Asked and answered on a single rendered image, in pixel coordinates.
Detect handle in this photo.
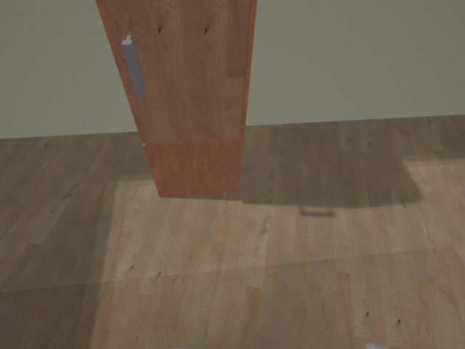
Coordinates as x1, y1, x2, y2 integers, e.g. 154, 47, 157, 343
122, 34, 146, 98

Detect cupboard door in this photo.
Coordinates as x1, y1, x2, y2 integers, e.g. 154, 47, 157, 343
102, 0, 250, 143

